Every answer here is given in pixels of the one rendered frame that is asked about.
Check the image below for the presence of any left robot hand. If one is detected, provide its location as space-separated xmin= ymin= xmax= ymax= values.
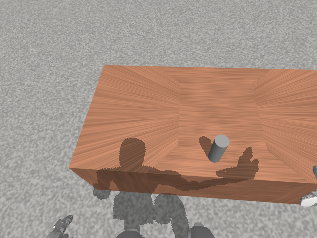
xmin=46 ymin=215 xmax=73 ymax=238

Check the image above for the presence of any can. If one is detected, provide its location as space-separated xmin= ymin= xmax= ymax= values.
xmin=208 ymin=135 xmax=230 ymax=163

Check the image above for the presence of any right robot hand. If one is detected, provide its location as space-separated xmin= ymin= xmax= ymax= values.
xmin=299 ymin=165 xmax=317 ymax=207

